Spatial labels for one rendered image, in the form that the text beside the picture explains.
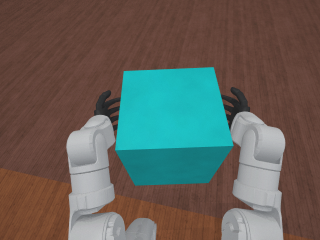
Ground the robot left forearm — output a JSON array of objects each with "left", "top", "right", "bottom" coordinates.
[{"left": 66, "top": 115, "right": 116, "bottom": 240}]

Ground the right robot upper arm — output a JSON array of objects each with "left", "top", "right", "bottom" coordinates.
[{"left": 221, "top": 208, "right": 283, "bottom": 240}]

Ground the left robot hand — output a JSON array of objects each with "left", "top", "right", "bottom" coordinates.
[{"left": 94, "top": 90, "right": 121, "bottom": 131}]

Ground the right robot hand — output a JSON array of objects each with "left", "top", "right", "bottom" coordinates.
[{"left": 221, "top": 87, "right": 250, "bottom": 130}]

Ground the left robot upper arm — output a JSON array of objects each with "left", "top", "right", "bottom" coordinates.
[{"left": 69, "top": 212, "right": 126, "bottom": 240}]

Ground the carton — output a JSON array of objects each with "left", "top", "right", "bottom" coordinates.
[{"left": 115, "top": 67, "right": 234, "bottom": 186}]

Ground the robot right forearm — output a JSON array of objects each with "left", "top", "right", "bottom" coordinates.
[{"left": 230, "top": 111, "right": 286, "bottom": 240}]

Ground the left robot thigh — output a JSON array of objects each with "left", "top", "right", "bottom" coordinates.
[{"left": 125, "top": 218, "right": 157, "bottom": 240}]

